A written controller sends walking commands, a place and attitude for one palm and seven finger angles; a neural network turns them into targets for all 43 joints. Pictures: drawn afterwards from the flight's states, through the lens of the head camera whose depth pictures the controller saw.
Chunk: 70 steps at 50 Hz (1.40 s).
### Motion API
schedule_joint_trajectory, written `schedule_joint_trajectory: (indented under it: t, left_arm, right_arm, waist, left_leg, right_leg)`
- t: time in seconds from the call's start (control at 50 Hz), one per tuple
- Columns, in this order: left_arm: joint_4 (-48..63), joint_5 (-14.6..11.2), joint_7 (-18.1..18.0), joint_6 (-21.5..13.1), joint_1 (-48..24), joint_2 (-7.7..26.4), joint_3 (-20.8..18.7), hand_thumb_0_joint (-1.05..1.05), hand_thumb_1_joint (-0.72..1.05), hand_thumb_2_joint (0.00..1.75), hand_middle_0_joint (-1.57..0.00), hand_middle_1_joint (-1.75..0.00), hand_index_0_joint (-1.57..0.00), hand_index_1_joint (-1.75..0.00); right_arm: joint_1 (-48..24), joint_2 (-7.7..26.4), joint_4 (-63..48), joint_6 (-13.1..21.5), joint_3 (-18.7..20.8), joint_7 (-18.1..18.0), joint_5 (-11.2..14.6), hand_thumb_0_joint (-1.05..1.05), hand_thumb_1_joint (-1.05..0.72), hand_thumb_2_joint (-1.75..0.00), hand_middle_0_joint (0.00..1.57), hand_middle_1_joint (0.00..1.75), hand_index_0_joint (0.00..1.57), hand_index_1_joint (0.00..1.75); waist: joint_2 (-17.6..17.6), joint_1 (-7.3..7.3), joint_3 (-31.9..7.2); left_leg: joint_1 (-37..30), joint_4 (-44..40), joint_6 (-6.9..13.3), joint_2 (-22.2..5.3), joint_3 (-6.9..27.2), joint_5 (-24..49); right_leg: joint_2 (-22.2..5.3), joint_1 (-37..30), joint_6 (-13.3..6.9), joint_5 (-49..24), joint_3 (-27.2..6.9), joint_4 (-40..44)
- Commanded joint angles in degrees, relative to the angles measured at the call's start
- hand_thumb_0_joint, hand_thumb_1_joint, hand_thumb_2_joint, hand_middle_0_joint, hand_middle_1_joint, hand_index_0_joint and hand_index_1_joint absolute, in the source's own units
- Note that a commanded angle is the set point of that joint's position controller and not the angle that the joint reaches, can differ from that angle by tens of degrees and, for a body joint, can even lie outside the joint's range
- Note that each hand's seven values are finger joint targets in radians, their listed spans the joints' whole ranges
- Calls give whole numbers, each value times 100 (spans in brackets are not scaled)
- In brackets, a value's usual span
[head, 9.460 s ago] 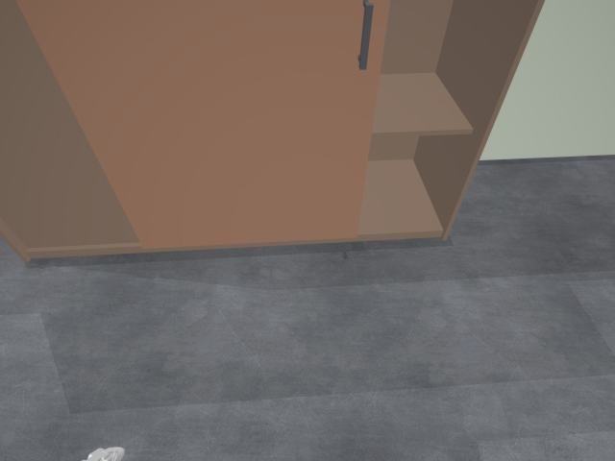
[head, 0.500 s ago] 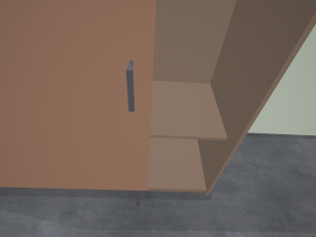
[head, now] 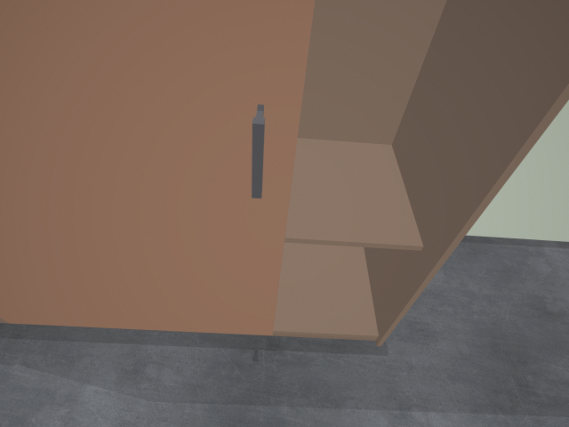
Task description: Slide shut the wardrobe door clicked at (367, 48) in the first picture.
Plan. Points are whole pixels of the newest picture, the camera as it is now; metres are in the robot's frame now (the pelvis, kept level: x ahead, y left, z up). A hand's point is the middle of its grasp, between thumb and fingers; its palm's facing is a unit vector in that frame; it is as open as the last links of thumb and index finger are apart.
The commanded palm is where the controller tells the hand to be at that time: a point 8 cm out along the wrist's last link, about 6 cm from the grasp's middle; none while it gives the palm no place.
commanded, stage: look again from close up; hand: left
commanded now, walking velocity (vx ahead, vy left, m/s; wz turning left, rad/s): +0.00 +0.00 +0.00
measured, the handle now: (258, 153) +0.51 +0.09 +0.11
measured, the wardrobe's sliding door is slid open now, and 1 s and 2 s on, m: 0.38 0.38 0.38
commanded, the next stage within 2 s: none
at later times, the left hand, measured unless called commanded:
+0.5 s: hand out of the picture -0.03 +0.16 -0.18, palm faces +0.00 -0.99 -0.17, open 7.3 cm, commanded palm none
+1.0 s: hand out of the picture -0.04 +0.13 -0.18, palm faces +0.02 -0.99 -0.14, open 7.3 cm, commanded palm none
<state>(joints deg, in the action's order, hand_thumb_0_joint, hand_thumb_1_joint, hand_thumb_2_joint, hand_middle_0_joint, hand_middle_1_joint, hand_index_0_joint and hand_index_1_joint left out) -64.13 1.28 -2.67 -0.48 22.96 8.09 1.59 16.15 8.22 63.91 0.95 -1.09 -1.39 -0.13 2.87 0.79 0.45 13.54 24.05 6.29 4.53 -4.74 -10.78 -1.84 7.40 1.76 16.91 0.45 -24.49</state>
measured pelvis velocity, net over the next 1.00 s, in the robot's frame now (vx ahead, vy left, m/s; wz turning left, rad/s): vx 0.00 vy -0.02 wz -0.01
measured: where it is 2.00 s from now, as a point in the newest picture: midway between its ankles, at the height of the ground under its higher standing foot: outside the picture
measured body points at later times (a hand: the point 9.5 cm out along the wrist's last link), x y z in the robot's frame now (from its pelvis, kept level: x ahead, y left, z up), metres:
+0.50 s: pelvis +0.00 +0.00 +0.00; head +0.00 +0.02 +0.45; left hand -0.03 +0.22 -0.17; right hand -0.01 -0.22 -0.15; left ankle +0.03 +0.05 -0.74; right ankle -0.04 -0.14 -0.74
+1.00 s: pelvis +0.00 -0.02 +0.00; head +0.01 +0.00 +0.45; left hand -0.04 +0.19 -0.16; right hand -0.01 -0.23 -0.15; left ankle +0.03 +0.05 -0.74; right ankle -0.04 -0.14 -0.74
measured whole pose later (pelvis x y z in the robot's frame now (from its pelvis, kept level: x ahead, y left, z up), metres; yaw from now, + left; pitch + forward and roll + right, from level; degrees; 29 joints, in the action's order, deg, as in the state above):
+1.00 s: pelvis +0.00 -0.02 +0.00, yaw +0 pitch +0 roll +0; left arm -63.9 1.1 -2.8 -0.9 21.9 7.1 1.5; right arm 16.8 7.6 65.4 0.9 -1.0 -1.4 -0.1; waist 2.0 0.3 0.2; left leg 12.3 22.1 5.0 3.8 -4.7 -9.9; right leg -1.1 6.8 0.7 16.6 0.3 -23.6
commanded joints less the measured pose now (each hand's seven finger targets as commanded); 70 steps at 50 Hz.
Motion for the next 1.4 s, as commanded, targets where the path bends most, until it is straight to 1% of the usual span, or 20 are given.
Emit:
schedule_joint_trajectory:
  t: [0.0,0.04,0.1,0.12,0.22,0.28,0.34,0.42,0.56,0.64,0.68,0.8,0.82,1.0,1.06,1.1,1.12,1.2,1.24,1.38]
  left_arm:
    - [50,-17,-25,-27,572,400,-77,0,90,90,-20,-30,-20,-30]
    - [40,-22,-29,-37,588,409,-73,0,90,90,-20,-30,-20,-30]
    - [44,-21,-33,-25,541,404,-75,0,90,90,-20,-30,-20,-30]
    - [43,-19,-38,-26,537,428,-81,0,90,90,-20,-30,-20,-30]
    - [55,-14,-35,2,494,440,-90,0,90,90,-20,-30,-20,-30]
    - [71,-12,-29,3,485,428,-99,0,90,90,-20,-30,-20,-30]
    - [91,-16,-23,-11,480,436,-99,0,90,90,-20,-30,-20,-30]
    - [98,-20,-25,-4,463,466,-105,0,90,90,-20,-30,-20,-30]
    - [101,-35,-31,-39,473,447,-105,0,90,90,-20,-30,-20,-30]
    - [85,-40,-29,-31,474,413,-93,0,90,90,-20,-30,-20,-30]
    - [77,-40,-29,-29,496,412,-95,0,90,90,-20,-30,-20,-30]
    - [59,-40,-28,-44,529,376,-100,0,90,90,-20,-30,-20,-30]
    - [53,-34,-30,-42,523,379,-91,0,90,90,-20,-30,-20,-30]
    - [74,-51,-24,-68,513,355,-92,0,90,90,-20,-30,-20,-30]
    - [85,-51,-25,-73,492,364,-93,0,90,90,-20,-30,-20,-30]
    - [80,-50,-24,-68,481,351,-97,0,90,90,-20,-30,-20,-30]
    - [74,-50,-24,-68,477,366,-92,0,90,90,-20,-30,-20,-30]
    - [83,-60,-17,-83,492,359,-91,0,90,90,-20,-30,-20,-30]
    - [93,-55,-20,-87,455,363,-90,0,90,90,-20,-30,-20,-30]
    - [92,-62,-13,-89,453,363,-98,0,90,90,-20,-30,-20,-30]
  right_arm:
    - [345,671,-137,93,114,-52,-12,0,-90,-90,20,30,20,30]
    - [328,674,-127,101,117,-53,-7,0,-90,-90,20,30,20,30]
    - [343,677,-111,101,115,-56,-15,0,-90,-90,20,30,20,30]
    - [344,664,-98,97,115,-56,-5,0,-90,-90,20,30,20,30]
    - [372,698,-98,87,128,-59,-9,0,-90,-90,20,30,20,30]
    - [360,692,-97,80,135,-51,-15,0,-90,-90,20,30,20,30]
    - [353,693,-103,78,139,-40,-12,0,-90,-90,20,30,20,30]
    - [397,687,-66,72,140,-40,-10,0,-90,-90,20,30,20,30]
    - [438,622,-30,94,133,-41,-10,0,-90,-90,20,30,20,30]
    - [419,587,4,69,120,-40,-10,0,-90,-90,20,30,20,30]
    - [435,594,18,70,124,-41,-13,0,-90,-90,20,30,20,30]
    - [445,559,27,80,118,-48,-9,0,-90,-90,20,30,20,30]
    - [428,556,21,62,117,-47,-4,0,-90,-90,20,30,20,30]
    - [452,524,17,78,100,-52,-12,0,-90,-90,20,30,20,30]
    - [463,515,21,76,97,-54,-11,0,-90,-90,20,30,20,30]
    - [466,503,24,78,97,-57,-10,0,-90,-90,20,30,20,30]
    - [460,507,28,66,91,-56,-2,0,-90,-90,20,30,20,30]
    - [446,512,17,74,92,-54,-11,0,-90,-90,20,30,20,30]
    - [445,492,26,69,87,-53,-6,0,-90,-90,20,30,20,30]
    - [468,475,36,72,82,-59,-13,0,-90,-90,20,30,20,30]
  waist:
    - [-268,-29,353]
    - [-260,-20,269]
    - [-362,-34,347]
    - [-299,-18,404]
    - [-406,-16,465]
    - [-333,-3,515]
    - [-243,0,456]
    - [-331,-4,433]
    - [-181,-32,278]
    - [-191,-34,517]
    - [-315,-44,412]
    - [-264,-40,378]
    - [-150,-31,524]
    - [-310,-49,382]
    - [-204,-55,364]
    - [-280,-51,448]
    - [-188,-36,499]
    - [-243,-43,368]
    - [-149,-40,459]
    - [-295,-38,406]
  left_leg:
    - [-271,-788,-217,-1097,1225,15]
    - [-359,-710,-208,-1094,1178,256]
    - [-369,-742,-238,-1090,1155,292]
    - [-310,-747,-225,-1105,1168,288]
    - [-253,-926,-265,-1132,1279,-15]
    - [-155,-1005,-269,-1136,1295,-288]
    - [-144,-970,-258,-1103,1257,-285]
    - [-190,-1021,-281,-1114,1282,-309]
    - [-370,-825,-277,-1065,1129,221]
    - [-223,-854,-277,-1048,1102,-37]
    - [-331,-894,-285,-1070,1130,-93]
    - [-379,-858,-282,-1068,1108,15]
    - [-289,-817,-272,-1059,1080,-28]
    - [-395,-685,-285,-1030,1013,279]
    - [-393,-630,-285,-1031,995,397]
    - [-365,-661,-294,-1037,997,328]
    - [-286,-654,-289,-1034,1006,282]
    - [-398,-594,-296,-1023,971,403]
    - [-295,-559,-298,-1009,960,443]
    - [-359,-559,-308,-1012,955,499]
  right_leg:
    - [-336,543,-289,-392,-266,313]
    - [-351,506,-283,-495,-288,339]
    - [-353,541,-270,-483,-277,333]
    - [-356,519,-270,-461,-261,357]
    - [-318,548,-264,-326,-239,300]
    - [-327,556,-269,-304,-252,310]
    - [-348,505,-285,-345,-288,366]
    - [-327,521,-286,-301,-275,341]
    - [-381,484,-306,-528,-348,405]
    - [-376,579,-314,-403,-356,457]
    - [-358,582,-312,-399,-353,418]
    - [-372,583,-315,-450,-367,449]
    - [-368,612,-315,-426,-361,500]
    - [-385,579,-348,-569,-410,506]
    - [-384,547,-348,-612,-416,513]
    - [-380,581,-346,-563,-409,523]
    - [-372,559,-349,-520,-408,551]
    - [-395,548,-362,-602,-435,555]
    - [-395,533,-364,-621,-442,576]
    - [-387,522,-376,-641,-445,571]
